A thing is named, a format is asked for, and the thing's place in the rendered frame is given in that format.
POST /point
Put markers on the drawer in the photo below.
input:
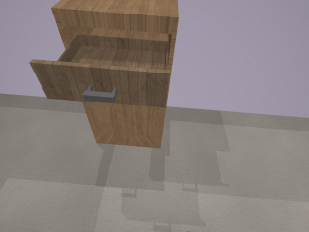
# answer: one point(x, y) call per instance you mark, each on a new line
point(137, 67)

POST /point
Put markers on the handle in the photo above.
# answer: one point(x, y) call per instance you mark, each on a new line
point(98, 96)

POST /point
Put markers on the cabinet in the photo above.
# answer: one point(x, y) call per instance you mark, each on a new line
point(113, 123)

